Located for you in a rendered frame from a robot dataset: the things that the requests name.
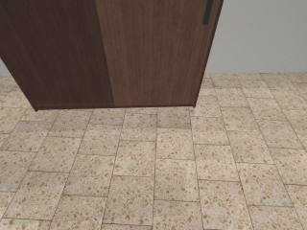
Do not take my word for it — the handle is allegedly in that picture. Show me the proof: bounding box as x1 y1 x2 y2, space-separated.
202 0 214 25

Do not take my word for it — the wardrobe door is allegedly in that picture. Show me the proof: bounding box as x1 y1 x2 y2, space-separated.
95 0 221 106
0 0 114 104

